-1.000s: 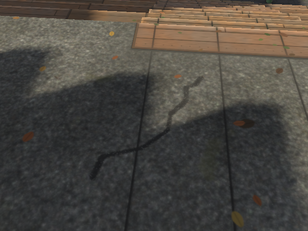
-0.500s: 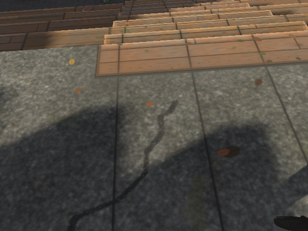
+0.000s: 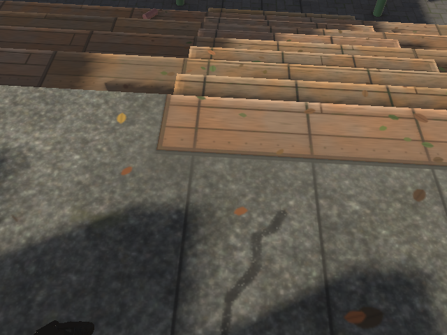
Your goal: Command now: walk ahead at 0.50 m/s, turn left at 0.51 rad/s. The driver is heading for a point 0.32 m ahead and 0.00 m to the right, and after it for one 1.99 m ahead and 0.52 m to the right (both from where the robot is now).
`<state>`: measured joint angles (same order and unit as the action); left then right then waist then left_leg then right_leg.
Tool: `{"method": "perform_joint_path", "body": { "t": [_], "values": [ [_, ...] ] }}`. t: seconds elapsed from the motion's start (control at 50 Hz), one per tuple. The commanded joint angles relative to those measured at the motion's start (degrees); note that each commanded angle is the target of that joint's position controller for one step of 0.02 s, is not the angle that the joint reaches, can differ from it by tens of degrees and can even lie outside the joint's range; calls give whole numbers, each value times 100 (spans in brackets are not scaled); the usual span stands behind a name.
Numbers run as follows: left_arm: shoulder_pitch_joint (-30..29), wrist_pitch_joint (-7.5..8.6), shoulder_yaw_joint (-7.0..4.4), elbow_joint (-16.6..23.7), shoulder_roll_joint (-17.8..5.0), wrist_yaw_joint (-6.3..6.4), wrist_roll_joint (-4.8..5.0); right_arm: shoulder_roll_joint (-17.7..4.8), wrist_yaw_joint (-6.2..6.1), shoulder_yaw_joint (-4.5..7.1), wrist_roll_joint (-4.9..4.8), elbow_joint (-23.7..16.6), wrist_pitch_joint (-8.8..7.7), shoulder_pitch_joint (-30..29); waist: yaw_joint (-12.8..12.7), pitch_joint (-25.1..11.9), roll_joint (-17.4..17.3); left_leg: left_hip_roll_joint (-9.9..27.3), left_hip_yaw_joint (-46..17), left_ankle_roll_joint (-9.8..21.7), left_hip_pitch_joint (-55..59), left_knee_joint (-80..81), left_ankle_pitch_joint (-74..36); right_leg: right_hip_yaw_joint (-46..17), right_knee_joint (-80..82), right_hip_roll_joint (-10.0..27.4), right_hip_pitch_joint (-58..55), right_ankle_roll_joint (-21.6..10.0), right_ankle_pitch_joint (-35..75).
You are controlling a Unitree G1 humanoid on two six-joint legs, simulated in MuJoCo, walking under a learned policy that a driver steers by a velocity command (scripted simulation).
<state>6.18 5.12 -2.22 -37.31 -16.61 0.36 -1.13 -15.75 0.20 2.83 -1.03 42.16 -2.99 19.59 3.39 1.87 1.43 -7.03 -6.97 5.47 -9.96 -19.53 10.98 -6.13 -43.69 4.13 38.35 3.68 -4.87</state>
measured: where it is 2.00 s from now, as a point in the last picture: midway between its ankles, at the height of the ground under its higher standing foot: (255, 325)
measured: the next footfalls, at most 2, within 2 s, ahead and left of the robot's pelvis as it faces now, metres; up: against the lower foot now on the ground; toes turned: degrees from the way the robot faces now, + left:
right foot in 0.18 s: +0.29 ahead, -0.13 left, +0.00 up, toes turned +10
left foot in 0.60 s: +0.32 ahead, +0.09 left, +0.00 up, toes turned -8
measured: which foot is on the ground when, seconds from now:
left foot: down 0.00-0.18, up 0.20-0.58, down 0.60-1.00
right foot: up 0.00-0.16, down 0.18-0.60, up 0.62-1.00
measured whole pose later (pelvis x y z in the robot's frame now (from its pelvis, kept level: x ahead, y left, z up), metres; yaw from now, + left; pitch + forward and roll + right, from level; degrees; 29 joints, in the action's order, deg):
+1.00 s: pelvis +0.23 -0.04 -0.01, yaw -16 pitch +1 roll +1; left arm 9.4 -3.9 -4.1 -36.2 -17.3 -0.7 1.1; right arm -17.0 -1.5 4.1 -0.8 40.4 1.0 9.1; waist 1.2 3.0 -0.5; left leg 5.2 7.2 -1.5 -14.9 -28.6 14.1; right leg 1.4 -36.6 1.4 18.8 2.2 -17.1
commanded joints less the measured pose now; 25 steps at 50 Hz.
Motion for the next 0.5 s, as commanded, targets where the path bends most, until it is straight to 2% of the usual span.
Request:
{"method": "perform_joint_path", "body": {
  "t": [0.02,0.08,0.12,0.14,0.16,0.18,0.2,0.22,0.24,0.26,0.28,0.3,0.34,0.36,0.38,0.42,0.46,0.5],
  "values": [
    [-600,112,-56,444,-282,-38,59,-1028,-99,289,-55,-302,-25,40,60,-261,-585,1124,-973,684,-463,470,-1239,297,911,-419,-862,68,930],
    [-935,180,-105,534,-410,-114,124,-987,-125,285,-85,-210,54,278,135,-241,-637,1279,-1455,624,30,125,-921,137,1449,-533,-943,-32,764],
    [-883,230,-172,522,-538,-146,146,-989,-146,299,-69,-210,101,249,35,-243,-765,1391,-1797,557,337,-170,-920,64,1688,-560,-1145,-166,345],
    [-620,251,-209,440,-605,-149,122,-958,-158,296,-28,-206,127,157,-105,-267,-878,1410,-1743,473,502,-437,-1422,161,1811,-545,-1331,-290,277],
    [-179,285,-257,305,-670,-134,41,-829,-162,258,-1,-221,141,75,-325,-499,-879,1215,-1520,300,575,-944,-2242,331,2143,-543,-1947,-483,659],
    [388,325,-303,229,-847,-113,-89,-609,-154,175,57,-308,118,24,-571,-1119,-767,965,-1231,72,293,-1897,-2445,22,1927,-32,-3106,-824,1517],
    [1049,314,-373,156,-1212,-102,-213,-346,-161,72,154,-364,66,500,-558,-1975,294,357,-784,-298,-1010,-3568,-543,-1316,1411,1090,-5032,-1567,3383],
    [1432,193,-410,-167,-1148,-173,-53,-382,-136,32,62,-167,37,1310,-434,-2481,1672,-99,-421,-631,-2255,-4988,2717,-3104,1697,1990,-5885,-2438,3215],
    [1267,135,-306,-61,-773,-188,159,-846,-132,123,37,-125,58,1019,-526,-1950,876,250,-565,-696,-2632,-5449,2575,-3101,1962,1798,-5365,-2267,2224],
    [795,80,-221,32,-576,-181,183,-997,-134,172,60,-278,105,297,-548,-1269,392,505,-260,-781,-2776,-5472,2104,-2371,2045,1513,-4650,-2031,2217],
    [473,34,-134,78,-437,-194,155,-950,-150,169,155,-401,140,-180,-495,-815,68,688,-33,-841,-2724,-5171,1857,-1870,2149,1204,-3930,-1907,2709],
    [305,1,-108,70,-393,-190,152,-849,-158,167,231,-516,148,-396,-380,-604,20,858,22,-876,-2551,-4707,1651,-1597,2212,989,-3440,-1822,3091],
    [196,-74,-146,-11,-514,-164,72,-483,-155,74,199,-539,150,-328,-172,-592,390,855,245,-961,-1900,-3666,1513,-1120,2308,561,-2853,-1689,3598],
    [219,-122,-222,-29,-727,-138,52,-406,-179,47,173,-538,149,-324,-170,-685,553,743,374,-1022,-1695,-3326,1505,-1042,2319,520,-2745,-1744,3830],
    [265,-178,-287,-49,-898,-101,64,-398,-203,37,162,-531,154,-337,-176,-840,603,678,404,-1050,-1496,-3056,1359,-1043,2313,527,-2707,-1782,3820],
    [320,-290,-364,-54,-1060,-31,150,-490,-233,57,133,-516,214,-446,-210,-1054,570,580,377,-1050,-1174,-2679,860,-1119,2358,525,-2587,-1753,3180],
    [349,-393,-384,-51,-1064,19,222,-557,-243,87,122,-585,299,-721,-269,-1005,538,522,299,-1030,-1039,-2423,618,-1282,2421,474,-2396,-1659,2079],
    [367,-482,-388,-50,-1019,52,249,-548,-228,99,117,-700,327,-1013,-324,-827,599,466,222,-987,-969,-2097,566,-1516,2443,381,-2248,-1574,1007]
  ]
}}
